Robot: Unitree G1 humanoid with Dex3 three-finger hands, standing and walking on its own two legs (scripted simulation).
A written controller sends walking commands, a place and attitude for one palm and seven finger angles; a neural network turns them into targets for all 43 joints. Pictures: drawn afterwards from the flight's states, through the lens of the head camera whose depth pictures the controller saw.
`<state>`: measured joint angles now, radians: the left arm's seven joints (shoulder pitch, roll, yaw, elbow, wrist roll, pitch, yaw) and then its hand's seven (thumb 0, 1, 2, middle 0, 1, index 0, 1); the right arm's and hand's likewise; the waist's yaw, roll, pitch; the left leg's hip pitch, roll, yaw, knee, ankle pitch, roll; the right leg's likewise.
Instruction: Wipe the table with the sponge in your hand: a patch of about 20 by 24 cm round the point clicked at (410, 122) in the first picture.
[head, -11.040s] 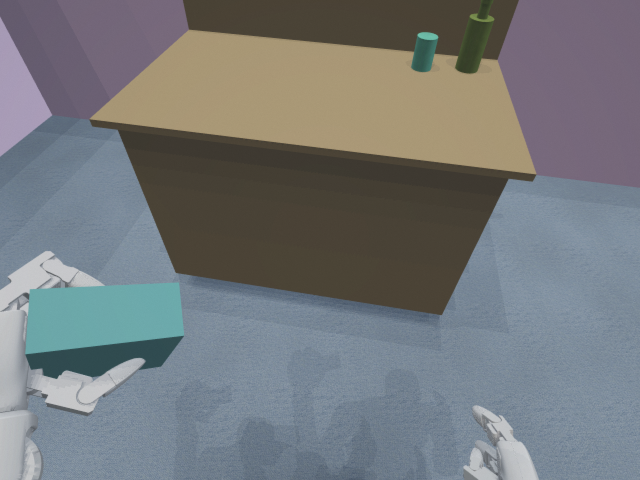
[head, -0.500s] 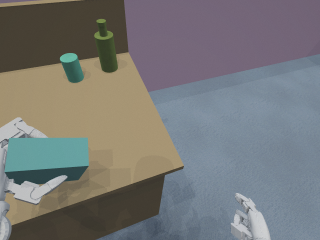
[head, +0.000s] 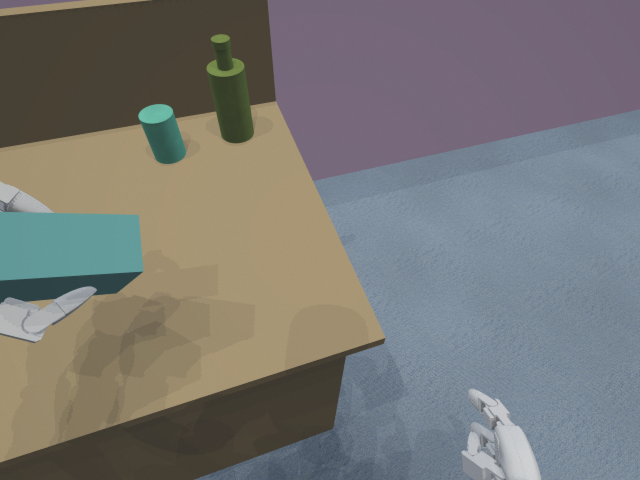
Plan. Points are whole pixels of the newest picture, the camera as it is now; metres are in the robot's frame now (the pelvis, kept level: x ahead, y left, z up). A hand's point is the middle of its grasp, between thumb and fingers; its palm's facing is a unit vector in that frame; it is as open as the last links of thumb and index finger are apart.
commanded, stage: come to a stop and stand still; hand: left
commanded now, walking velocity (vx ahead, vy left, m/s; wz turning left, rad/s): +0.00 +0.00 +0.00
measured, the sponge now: (81, 260) +0.27 +0.25 +0.18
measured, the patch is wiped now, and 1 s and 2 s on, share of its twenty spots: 0.00 0.00 0.00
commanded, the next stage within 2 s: look again from close up in 1.12 s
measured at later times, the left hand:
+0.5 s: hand (24, 296) +0.23 +0.30 +0.16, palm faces +0.34 -0.82 -0.47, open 9.6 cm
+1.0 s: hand (5, 351) +0.19 +0.30 +0.15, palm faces +0.34 -0.86 -0.39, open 9.6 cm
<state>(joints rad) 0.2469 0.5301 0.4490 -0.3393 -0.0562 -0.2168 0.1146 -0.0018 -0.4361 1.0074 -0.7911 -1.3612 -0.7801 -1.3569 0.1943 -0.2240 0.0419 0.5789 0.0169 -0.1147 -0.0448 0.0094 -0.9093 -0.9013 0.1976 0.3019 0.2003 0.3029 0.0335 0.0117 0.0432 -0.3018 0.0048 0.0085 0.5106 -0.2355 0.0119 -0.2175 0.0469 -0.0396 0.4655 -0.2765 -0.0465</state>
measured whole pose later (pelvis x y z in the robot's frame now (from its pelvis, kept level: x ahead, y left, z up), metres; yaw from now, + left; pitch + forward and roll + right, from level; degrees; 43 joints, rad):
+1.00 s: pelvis -0.03 +0.05 +0.00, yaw +0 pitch -1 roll -2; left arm 0.45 0.38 0.33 -0.47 -0.03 -0.16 0.09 0.00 -0.44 1.01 -0.79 -1.37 -0.78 -1.36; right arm 0.21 -0.21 0.03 0.57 0.01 -0.08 -0.04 0.01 -0.91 -0.90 0.20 0.30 0.20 0.30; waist 0.02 -0.02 0.05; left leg -0.27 -0.04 0.03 0.45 -0.17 0.08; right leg -0.16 0.00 -0.02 0.37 -0.19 0.03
